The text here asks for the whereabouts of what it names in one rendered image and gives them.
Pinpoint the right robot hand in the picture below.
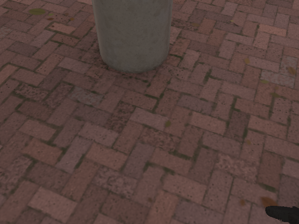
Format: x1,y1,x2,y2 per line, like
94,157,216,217
265,205,299,224

